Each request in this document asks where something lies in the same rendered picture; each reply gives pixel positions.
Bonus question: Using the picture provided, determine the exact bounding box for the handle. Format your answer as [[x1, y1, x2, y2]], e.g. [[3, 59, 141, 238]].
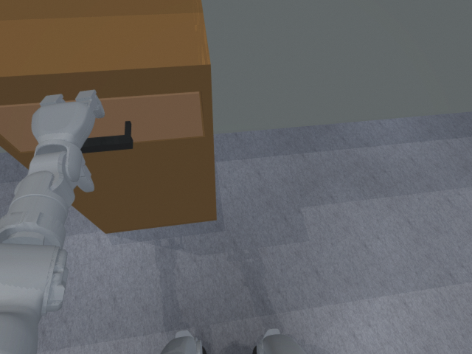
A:
[[80, 121, 133, 153]]

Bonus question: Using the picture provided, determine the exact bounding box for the left robot forearm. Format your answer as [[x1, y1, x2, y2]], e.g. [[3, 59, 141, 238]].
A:
[[0, 139, 83, 249]]

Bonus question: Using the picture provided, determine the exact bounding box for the left robot upper arm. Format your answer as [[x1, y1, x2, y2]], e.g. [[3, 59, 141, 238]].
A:
[[0, 243, 69, 354]]

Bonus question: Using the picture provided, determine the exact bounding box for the cabinet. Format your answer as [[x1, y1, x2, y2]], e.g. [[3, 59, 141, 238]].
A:
[[0, 0, 217, 234]]

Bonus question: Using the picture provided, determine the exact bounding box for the robot left thigh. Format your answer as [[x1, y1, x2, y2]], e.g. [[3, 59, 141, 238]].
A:
[[161, 336, 203, 354]]

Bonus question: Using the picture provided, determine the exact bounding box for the drawer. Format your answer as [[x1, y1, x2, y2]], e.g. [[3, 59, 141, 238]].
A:
[[0, 91, 203, 152]]

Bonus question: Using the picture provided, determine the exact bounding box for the robot left hand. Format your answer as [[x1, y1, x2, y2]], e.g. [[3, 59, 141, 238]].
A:
[[31, 90, 105, 192]]

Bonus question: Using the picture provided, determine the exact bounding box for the robot right shin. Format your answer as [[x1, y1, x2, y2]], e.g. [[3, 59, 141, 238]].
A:
[[263, 329, 280, 339]]

